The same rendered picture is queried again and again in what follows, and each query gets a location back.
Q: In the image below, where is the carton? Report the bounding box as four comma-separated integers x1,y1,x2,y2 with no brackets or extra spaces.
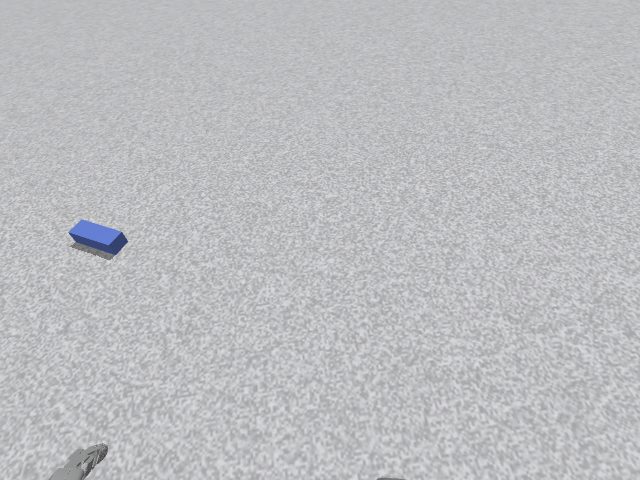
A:
68,220,128,255

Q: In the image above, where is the left robot hand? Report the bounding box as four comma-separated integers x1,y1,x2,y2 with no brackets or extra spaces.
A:
49,444,108,480

